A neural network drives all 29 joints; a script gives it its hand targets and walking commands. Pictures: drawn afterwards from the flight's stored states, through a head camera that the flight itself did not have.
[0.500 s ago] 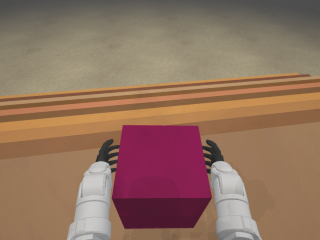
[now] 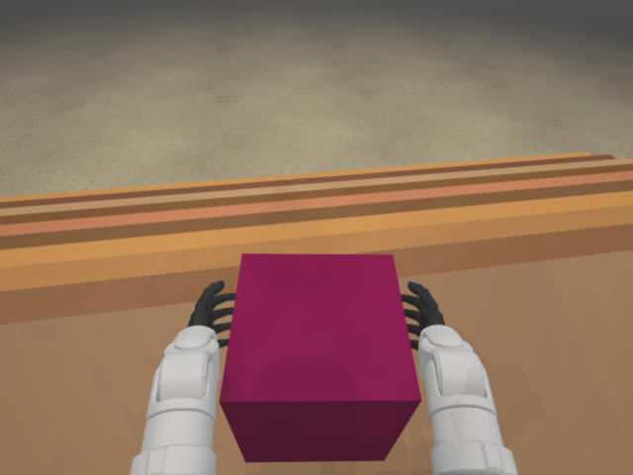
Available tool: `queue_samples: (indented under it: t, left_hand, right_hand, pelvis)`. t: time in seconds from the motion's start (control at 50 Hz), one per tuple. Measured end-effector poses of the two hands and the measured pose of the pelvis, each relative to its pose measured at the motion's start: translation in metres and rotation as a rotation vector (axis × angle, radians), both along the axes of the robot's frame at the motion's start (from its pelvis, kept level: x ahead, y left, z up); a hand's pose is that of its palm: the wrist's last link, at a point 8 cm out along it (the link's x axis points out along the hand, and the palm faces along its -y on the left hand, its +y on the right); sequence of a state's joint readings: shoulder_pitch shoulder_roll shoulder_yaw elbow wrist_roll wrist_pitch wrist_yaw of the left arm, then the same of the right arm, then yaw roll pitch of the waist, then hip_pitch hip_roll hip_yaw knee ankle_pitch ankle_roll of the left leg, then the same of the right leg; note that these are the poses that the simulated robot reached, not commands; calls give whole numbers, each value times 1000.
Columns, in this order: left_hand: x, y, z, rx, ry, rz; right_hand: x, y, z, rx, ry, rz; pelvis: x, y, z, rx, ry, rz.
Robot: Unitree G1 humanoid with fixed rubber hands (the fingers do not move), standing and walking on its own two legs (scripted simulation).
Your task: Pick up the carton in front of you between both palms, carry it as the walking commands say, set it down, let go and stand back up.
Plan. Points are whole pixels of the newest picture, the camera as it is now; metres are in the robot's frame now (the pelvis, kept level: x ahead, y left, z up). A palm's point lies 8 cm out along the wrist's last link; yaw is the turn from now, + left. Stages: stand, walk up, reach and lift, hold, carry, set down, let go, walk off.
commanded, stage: reach and lift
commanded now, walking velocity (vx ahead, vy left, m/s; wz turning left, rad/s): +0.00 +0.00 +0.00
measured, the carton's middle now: (316, 362) +0.29 +0.00 -0.04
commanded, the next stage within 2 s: hold in 0.18 s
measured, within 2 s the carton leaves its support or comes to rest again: neither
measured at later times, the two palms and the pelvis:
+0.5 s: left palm (198, 335) +0.28 +0.15 +0.05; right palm (435, 334) +0.28 -0.15 +0.05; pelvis -0.01 +0.00 +0.00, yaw +0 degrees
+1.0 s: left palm (198, 332) +0.28 +0.15 +0.05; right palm (434, 331) +0.28 -0.15 +0.05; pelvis -0.01 +0.00 +0.00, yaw +0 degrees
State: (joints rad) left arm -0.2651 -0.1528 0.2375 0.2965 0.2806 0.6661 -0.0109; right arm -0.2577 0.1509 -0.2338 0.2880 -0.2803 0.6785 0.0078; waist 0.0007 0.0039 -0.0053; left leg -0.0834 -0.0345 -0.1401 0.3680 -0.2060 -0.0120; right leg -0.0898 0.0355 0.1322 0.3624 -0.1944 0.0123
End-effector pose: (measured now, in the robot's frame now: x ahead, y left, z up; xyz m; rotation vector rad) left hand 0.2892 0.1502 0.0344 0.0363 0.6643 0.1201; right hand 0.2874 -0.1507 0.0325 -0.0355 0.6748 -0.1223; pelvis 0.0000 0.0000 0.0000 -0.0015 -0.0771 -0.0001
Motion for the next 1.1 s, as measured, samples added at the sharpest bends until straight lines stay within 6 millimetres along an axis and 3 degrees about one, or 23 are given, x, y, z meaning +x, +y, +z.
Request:
queue_samples:
  t: [0.36, 0.68, 1.1]
  left_hand:
    - [-6, 0, 20, -7, -34, 5]
    - [-9, 0, 20, -17, -19, 13]
    - [-6, 1, 19, -6, -15, 5]
  right_hand:
    - [-6, 0, 20, 7, -34, -5]
    - [-9, 0, 19, 20, -19, -13]
    - [-6, 1, 19, 6, -16, -4]
  pelvis:
    - [-3, 0, 1, 0, -38, -1]
    - [-12, 0, 0, 1, -53, 0]
    - [-4, 0, 1, 0, -48, 0]
